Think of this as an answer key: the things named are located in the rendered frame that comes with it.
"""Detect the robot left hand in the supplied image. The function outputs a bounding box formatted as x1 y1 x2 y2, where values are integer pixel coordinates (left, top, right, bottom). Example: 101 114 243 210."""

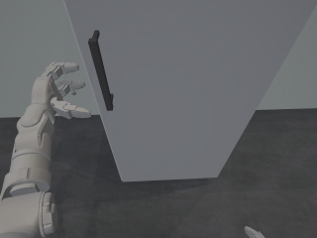
31 61 91 119

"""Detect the handle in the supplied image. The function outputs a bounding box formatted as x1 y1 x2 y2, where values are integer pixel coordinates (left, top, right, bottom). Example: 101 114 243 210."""
88 30 114 111

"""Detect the robot left upper arm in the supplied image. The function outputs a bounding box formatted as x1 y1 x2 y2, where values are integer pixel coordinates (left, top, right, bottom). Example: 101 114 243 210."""
0 191 58 238

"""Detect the robot left forearm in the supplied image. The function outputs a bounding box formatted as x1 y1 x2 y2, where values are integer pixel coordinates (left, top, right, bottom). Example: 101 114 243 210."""
0 104 55 202

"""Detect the fridge door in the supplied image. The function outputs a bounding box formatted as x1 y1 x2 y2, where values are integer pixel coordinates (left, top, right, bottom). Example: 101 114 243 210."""
64 0 317 182

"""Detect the robot right hand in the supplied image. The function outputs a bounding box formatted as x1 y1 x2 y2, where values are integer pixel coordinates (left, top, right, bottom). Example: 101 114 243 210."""
244 226 264 238

